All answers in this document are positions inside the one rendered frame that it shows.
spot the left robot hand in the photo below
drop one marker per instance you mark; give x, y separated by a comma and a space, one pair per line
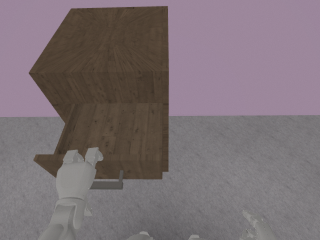
75, 177

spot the left robot forearm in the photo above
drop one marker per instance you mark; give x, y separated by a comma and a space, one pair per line
66, 220

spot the robot left shin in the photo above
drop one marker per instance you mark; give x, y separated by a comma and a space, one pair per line
144, 233

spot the robot shin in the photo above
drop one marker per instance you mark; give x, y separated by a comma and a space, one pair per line
144, 233
194, 236

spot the drawer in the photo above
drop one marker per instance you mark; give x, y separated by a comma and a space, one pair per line
129, 136

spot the right robot hand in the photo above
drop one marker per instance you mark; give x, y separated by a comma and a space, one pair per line
263, 230

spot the handle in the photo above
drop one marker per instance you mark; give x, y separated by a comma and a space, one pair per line
109, 185

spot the cabinet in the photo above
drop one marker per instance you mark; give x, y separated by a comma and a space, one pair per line
108, 55

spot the robot right shin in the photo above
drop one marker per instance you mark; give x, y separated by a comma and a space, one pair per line
194, 236

